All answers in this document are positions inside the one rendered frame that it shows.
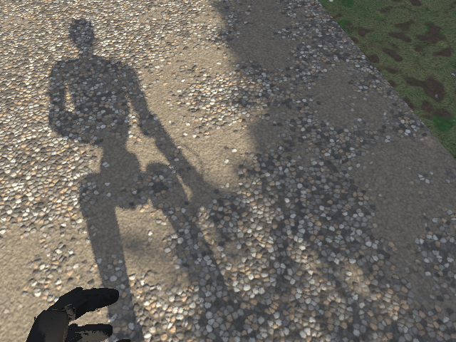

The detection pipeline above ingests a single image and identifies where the left robot hand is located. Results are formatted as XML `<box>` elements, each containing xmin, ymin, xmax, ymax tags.
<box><xmin>26</xmin><ymin>287</ymin><xmax>131</xmax><ymax>342</ymax></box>

